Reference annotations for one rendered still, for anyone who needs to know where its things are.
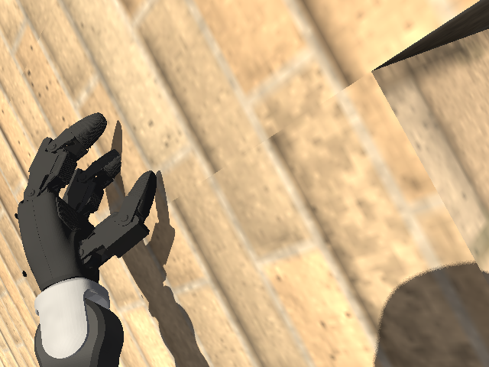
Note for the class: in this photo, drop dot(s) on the robot left hand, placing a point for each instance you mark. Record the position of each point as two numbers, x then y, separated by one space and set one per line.
59 241

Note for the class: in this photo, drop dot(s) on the left robot forearm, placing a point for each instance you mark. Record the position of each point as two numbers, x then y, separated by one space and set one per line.
77 328

